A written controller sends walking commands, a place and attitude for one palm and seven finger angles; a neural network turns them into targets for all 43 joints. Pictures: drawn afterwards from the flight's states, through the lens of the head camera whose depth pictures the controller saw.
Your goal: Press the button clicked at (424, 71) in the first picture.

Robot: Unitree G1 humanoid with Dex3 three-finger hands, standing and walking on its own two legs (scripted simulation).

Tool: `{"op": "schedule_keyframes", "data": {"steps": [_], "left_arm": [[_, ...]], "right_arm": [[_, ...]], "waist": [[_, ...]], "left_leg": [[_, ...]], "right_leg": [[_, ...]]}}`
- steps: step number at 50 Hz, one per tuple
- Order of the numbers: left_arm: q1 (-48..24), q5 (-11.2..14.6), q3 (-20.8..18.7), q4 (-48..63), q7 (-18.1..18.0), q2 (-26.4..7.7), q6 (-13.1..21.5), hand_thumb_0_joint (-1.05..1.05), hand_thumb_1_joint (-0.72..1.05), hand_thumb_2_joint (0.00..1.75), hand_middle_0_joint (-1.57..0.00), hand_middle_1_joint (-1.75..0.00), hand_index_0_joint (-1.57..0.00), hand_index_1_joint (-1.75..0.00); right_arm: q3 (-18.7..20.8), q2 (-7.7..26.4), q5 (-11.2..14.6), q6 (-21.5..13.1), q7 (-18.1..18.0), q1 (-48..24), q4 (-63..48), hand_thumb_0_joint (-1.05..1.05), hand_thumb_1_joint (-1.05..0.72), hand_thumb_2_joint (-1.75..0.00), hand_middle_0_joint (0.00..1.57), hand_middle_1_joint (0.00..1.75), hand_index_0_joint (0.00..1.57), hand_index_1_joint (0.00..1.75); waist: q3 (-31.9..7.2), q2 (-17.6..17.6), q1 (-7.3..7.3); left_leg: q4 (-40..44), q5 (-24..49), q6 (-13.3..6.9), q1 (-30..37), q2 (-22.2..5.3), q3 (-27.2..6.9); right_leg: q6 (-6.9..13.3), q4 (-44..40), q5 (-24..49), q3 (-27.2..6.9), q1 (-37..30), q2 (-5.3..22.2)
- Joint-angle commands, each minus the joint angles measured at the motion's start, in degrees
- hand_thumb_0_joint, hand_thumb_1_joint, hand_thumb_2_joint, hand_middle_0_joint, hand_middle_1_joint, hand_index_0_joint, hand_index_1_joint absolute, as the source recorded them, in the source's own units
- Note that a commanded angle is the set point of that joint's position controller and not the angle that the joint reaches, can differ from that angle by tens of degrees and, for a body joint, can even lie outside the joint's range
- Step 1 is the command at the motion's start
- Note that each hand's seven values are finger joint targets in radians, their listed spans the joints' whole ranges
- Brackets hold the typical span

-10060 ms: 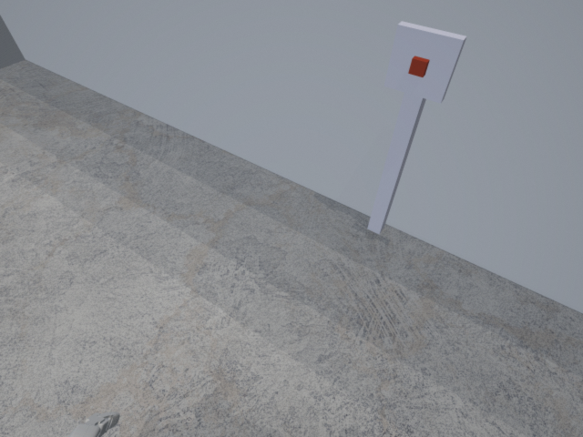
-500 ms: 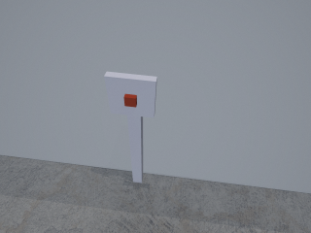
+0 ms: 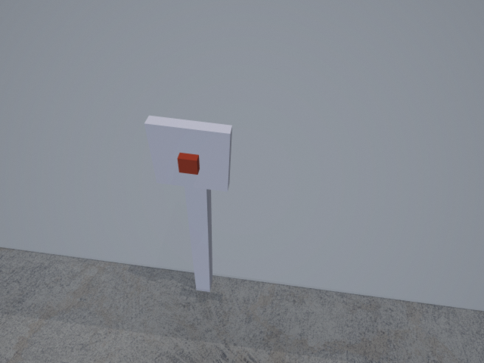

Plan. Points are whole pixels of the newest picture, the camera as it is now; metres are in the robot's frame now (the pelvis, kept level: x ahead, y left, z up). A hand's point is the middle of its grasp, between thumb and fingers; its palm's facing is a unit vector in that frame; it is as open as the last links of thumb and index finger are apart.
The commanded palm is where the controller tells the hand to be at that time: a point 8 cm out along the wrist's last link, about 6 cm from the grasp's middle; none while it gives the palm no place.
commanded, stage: come to a stop and stand still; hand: left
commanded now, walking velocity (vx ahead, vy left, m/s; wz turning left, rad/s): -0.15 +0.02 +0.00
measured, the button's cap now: (189, 162) +0.52 +0.16 +0.02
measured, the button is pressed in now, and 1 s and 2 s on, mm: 0 0 0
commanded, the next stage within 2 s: look again from close up in 1.02 s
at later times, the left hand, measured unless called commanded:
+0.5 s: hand out of the picture +0.06 +0.16 -0.17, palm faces +0.06 -0.97 -0.23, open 7.3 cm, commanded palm none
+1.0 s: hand out of the picture +0.07 +0.23 -0.15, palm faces +0.01 -0.96 -0.29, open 7.4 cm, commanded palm none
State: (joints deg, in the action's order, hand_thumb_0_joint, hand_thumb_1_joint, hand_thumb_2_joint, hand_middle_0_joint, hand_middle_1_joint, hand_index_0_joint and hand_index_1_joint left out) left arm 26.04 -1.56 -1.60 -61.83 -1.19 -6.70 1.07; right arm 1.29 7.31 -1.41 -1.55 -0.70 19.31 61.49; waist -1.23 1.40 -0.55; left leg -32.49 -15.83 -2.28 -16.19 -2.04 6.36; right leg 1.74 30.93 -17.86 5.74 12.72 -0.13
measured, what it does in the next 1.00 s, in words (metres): stands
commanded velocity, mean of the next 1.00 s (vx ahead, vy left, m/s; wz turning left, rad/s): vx -0.04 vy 0.03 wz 0.00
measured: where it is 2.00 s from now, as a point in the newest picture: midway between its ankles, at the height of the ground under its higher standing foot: outside the picture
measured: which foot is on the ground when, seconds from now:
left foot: down 0.00-1.00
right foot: down 0.00-1.00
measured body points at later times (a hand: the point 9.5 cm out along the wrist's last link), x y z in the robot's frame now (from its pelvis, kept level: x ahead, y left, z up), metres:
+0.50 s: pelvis +0.02 -0.03 +0.00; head +0.04 -0.03 +0.45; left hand +0.05 +0.21 -0.15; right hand +0.02 -0.24 -0.16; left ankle +0.02 +0.09 -0.73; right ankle +0.05 -0.14 -0.73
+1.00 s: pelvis +0.01 +0.02 +0.01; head +0.01 +0.01 +0.46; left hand +0.07 +0.28 -0.13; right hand +0.08 -0.24 -0.14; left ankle +0.02 +0.09 -0.73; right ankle +0.05 -0.14 -0.73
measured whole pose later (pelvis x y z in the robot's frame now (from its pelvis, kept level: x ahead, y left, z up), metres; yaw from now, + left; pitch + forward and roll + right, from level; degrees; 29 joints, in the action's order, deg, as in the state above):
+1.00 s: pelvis +0.01 +0.02 +0.01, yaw +0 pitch -2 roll +0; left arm 13.6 -1.5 -0.6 -56.2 -1.1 -14.4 -0.7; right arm 1.3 13.6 -1.3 -0.5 0.0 13.6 56.0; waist 0.4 -0.7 -0.2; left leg -28.2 -15.6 -3.6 -11.4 0.8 7.4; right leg -2.2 27.8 -11.7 4.1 14.3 5.2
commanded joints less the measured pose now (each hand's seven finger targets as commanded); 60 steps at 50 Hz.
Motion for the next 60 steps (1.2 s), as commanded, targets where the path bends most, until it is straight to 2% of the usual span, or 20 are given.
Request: {"op": "schedule_keyframes", "data": {"steps": [1, 3, 5, 7, 9, 11, 13, 14, 21, 26, 27, 28, 29, 32, 34, 36, 39, 43, 51, 60], "left_arm": [[-3.2, -0.63, -0.6, 4.76, 0.37, -2.23, 0.22, 0.0, 0.9, 0.9, -0.2, -0.3, -0.2, -0.3], [-4.1, -0.44, -0.68, 4.43, 0.46, -1.84, 0.2, 0.0, 0.9, 0.9, -0.2, -0.3, -0.2, -0.3], [-1.92, 0.21, -0.03, 3.03, 0.23, 0.76, 0.06, 0.0, 0.9, 0.9, -0.2, -0.3, -0.2, -0.3], [-0.59, 0.53, 0.1, 1.85, -0.2, 0.74, 0.11, 0.0, 0.9, 0.9, -0.2, -0.3, -0.2, -0.3], [0.83, 0.46, -0.28, 0.94, -0.68, -2.29, 0.36, 0.0, 0.9, 0.9, -0.2, -0.3, -0.2, -0.3], [-0.86, 0.47, -0.35, 1.06, -0.92, -5.09, 0.29, 0.0, 0.9, 0.9, -0.2, -0.3, -0.2, -0.3], [-2.61, 0.54, -0.58, 1.89, -1.24, -6.05, 0.46, 0.0, 0.9, 0.9, -0.2, -0.3, -0.2, -0.3], [-3.27, 0.61, -0.73, 2.59, -1.41, -6.74, 0.44, 0.0, 0.9, 0.9, -0.2, -0.3, -0.2, -0.3], [-7.33, 0.38, -1.97, 5.18, -1.91, -9.12, -0.54, 0.0, 0.9, 0.9, -0.2, -0.3, -0.2, -0.3], [-9.13, 0.3, -2.04, 6.79, -1.57, -7.7, -1.27, 0.0, 0.9, 0.9, -0.2, -0.3, -0.2, -0.3], [-10.31, 0.18, -0.28, 8.9, -1.29, -16.94, -0.37, 0.0, 0.9, 0.9, -0.2, -0.3, -0.2, -0.3], [-8.06, 0.47, -1.07, 9.82, -1.76, -12.8, -0.67, 0.0, 0.9, 0.9, -0.2, -0.3, -0.2, -0.3], [-8.41, 0.13, -0.85, 10.33, -1.84, -12.38, -0.73, 0.0, 0.9, 0.9, -0.2, -0.3, -0.2, -0.3], [-11.55, 0.03, -1.13, 12.22, -1.65, -13.1, -1.15, 0.0, 0.9, 0.9, -0.2, -0.3, -0.2, -0.3], [-12.51, 0.13, -1.05, 12.59, -1.37, -12.2, -1.42, 0.0, 0.9, 0.9, -0.2, -0.3, -0.2, -0.3], [-11.01, 0.19, -0.71, 12.13, -0.92, -10.95, -1.4, 0.0, 0.9, 0.9, -0.2, -0.3, -0.2, -0.3], [-10.64, 0.14, -0.73, 10.94, -0.55, -12.18, -0.82, 0.0, 0.9, 0.9, -0.2, -0.3, -0.2, -0.3], [-11.8, 0.2, -0.9, 10.08, -0.44, -13.53, -0.62, 0.0, 0.9, 0.9, -0.2, -0.3, -0.2, -0.3], [-13.18, 0.28, -0.82, 8.07, -0.3, -16.17, -0.27, 0.0, 0.9, 0.9, -0.2, -0.3, -0.2, -0.3], [-15.23, 0.49, -0.33, 5.64, -0.19, -18.83, 0.4, 0.0, 0.9, 0.9, -0.2, -0.3, -0.2, -0.3]], "right_arm": [[1.79, 9.04, -0.36, -1.18, -1.53, 11.84, 0.92, 0.0, -0.9, -0.9, 0.2, 0.3, 0.2, 0.3], [0.76, 6.63, -0.3, -1.36, -1.93, 7.58, -0.15, 0.0, -0.9, -0.9, 0.2, 0.3, 0.2, 0.3], [0.03, 5.7, -0.14, -1.79, -2.0, 2.71, -1.25, 0.0, -0.9, -0.9, 0.2, 0.3, 0.2, 0.3], [0.09, 5.56, 0.31, -1.61, -2.18, 1.53, -0.96, 0.0, -0.9, -0.9, 0.2, 0.3, 0.2, 0.3], [0.4, 4.51, 0.9, -1.25, -2.0, 1.71, -0.78, 0.0, -0.9, -0.9, 0.2, 0.3, 0.2, 0.3], [0.33, 2.67, 1.2, -0.56, -1.47, 1.88, -0.71, 0.0, -0.9, -0.9, 0.2, 0.3, 0.2, 0.3], [0.38, 2.33, 1.12, 0.41, -1.34, 2.4, -0.01, 0.0, -0.9, -0.9, 0.2, 0.3, 0.2, 0.3], [0.49, 2.24, 1.23, 0.71, -1.25, 2.99, 0.14, 0.0, -0.9, -0.9, 0.2, 0.3, 0.2, 0.3], [1.08, 2.19, 0.91, 2.32, -0.7, 2.28, -0.31, 0.0, -0.9, -0.9, 0.2, 0.3, 0.2, 0.3], [1.16, 4.2, 0.5, 1.7, -0.42, 1.31, -1.5, 0.0, -0.9, -0.9, 0.2, 0.3, 0.2, 0.3], [1.68, 13.85, 0.04, 2.43, 0.09, -4.98, -8.25, 0.0, -0.9, -0.9, 0.2, 0.3, 0.2, 0.3], [1.8, 9.34, -0.5, 1.51, 0.11, -4.91, -9.81, 0.0, -0.9, -0.9, 0.2, 0.3, 0.2, 0.3], [1.71, 8.31, -0.64, 1.79, 0.08, -3.19, -10.39, 0.0, -0.9, -0.9, 0.2, 0.3, 0.2, 0.3], [1.71, 7.1, -0.53, 2.17, 0.18, 0.7, -10.24, 0.0, -0.9, -0.9, 0.2, 0.3, 0.2, 0.3], [2.0, 8.61, -0.36, 1.56, 0.08, 0.55, -10.5, 0.0, -0.9, -0.9, 0.2, 0.3, 0.2, 0.3], [2.35, 11.85, -0.14, 0.82, -0.19, -2.26, -11.5, 0.0, -0.9, -0.9, 0.2, 0.3, 0.2, 0.3], [2.6, 14.02, 0.06, -0.03, -0.37, -3.86, -11.7, 0.0, -0.9, -0.9, 0.2, 0.3, 0.2, 0.3], [2.57, 15.59, 0.22, -0.5, -0.44, -4.35, -10.43, 0.0, -0.9, -0.9, 0.2, 0.3, 0.2, 0.3], [2.32, 17.68, 0.33, -0.4, 0.05, -7.47, -7.92, 0.0, -0.9, -0.9, 0.2, 0.3, 0.2, 0.3], [1.73, 19.42, 0.58, -0.49, 0.4, -10.42, -4.54, 0.0, -0.9, -0.9, 0.2, 0.3, 0.2, 0.3]], "waist": [[8.79, -14.67, 4.8], [8.93, -8.02, 2.51], [5.32, -7.43, 0.06], [3.02, -6.21, -0.82], [1.52, -3.04, -1.39], [2.93, -2.14, -0.21], [2.1, 5.33, 0.41], [0.69, 5.93, 0.68], [2.36, 6.27, 0.63], [2.93, -3.02, 0.2], [10.84, -5.99, 1.59], [0.79, -1.78, -0.27], [-2.36, -0.89, 1.04], [0.69, 3.49, 2.92], [4.98, -3.3, 2.77], [5.38, -9.52, 0.85], [3.37, -5.24, 0.01], [2.61, -3.91, 0.33], [2.22, -1.3, 0.4], [0.67, -0.74, 0.56]], "left_leg": [[21.59, -2.35, -9.05, 8.99, -20.51, -26.51], [18.92, 13.26, -10.31, 4.77, -19.49, -21.21], [15.42, 27.54, -8.22, 2.41, -14.86, -11.54], [10.87, 32.56, -5.63, 3.29, -11.39, -7.14], [7.37, 22.97, -1.76, 0.98, -7.95, -5.07], [8.2, 8.69, 0.89, -2.42, -3.89, -3.35], [5.71, 7.29, 1.91, -0.63, -2.78, -2.12], [4.55, 5.62, 2.17, 0.5, -2.24, -1.66], [2.63, 1.84, 2.7, 1.9, -1.08, -1.66], [8.85, 8.75, 0.66, 2.22, -4.94, -6.23], [9.14, 3.3, 1.48, -0.91, -2.19, -6.49], [6.01, -5.79, 0.63, -2.64, -3.45, -6.97], [3.08, -5.85, 0.77, -2.52, -1.63, -6.22], [1.43, -5.47, 1.12, -0.52, -0.39, -4.67], [7.21, -5.75, 0.09, -2.29, -3.21, -8.64], [15.1, -7.77, -1.24, -6.67, -7.48, -13.8], [14.75, -1.8, -1.35, -4.46, -7.17, -12.7], [14.54, 5.73, -0.84, -0.38, -6.83, -11.11], [15.89, 2.72, -0.44, 1.19, -6.13, -9.86], [15.44, 7.95, 0.08, 4.88, -5.69, -8.09]], "right_leg": [[0.75, 16.49, -11.68, -1.17, 21.55, 0.96], [0.26, 20.83, -9.71, -4.59, 18.84, 4.03], [-1.2, 12.16, -4.85, -3.27, 9.32, 4.25], [-2.09, 0.38, 5.55, -1.36, 2.07, 3.42], [-1.98, -6.64, 17.45, -3.28, -4.87, 5.09], [0.0, -4.88, 26.68, -7.58, -5.37, 9.48], [1.64, -4.67, 32.45, -9.45, -4.16, 10.76], [2.22, -5.36, 33.64, -9.99, -4.11, 12.06], [4.51, -8.57, 23.9, -11.21, 0.24, 14.62], [1.35, -5.01, 9.62, -6.28, 2.99, 8.46], [0.88, -6.21, 3.43, -6.16, 5.12, 6.78], [0.64, -5.88, -5.69, -8.4, 2.57, 8.62], [1.62, -7.17, -5.75, -10.53, 1.19, 10.29], [2.58, -10.49, -11.38, -11.94, 7.64, 12.03], [1.03, -5.96, -7.7, -7.52, 10.22, 7.87], [-0.53, -0.89, 1.24, -2.4, 4.33, 4.12], [-0.56, -1.66, 6.27, -2.74, 0.63, 4.49], [-0.63, -3.02, 8.62, -3.32, -0.09, 5.06], [-0.76, -6.16, 9.81, -4.59, -2.32, 6.52], [-0.63, -8.95, 12.81, -5.64, -4.27, 7.91]]}}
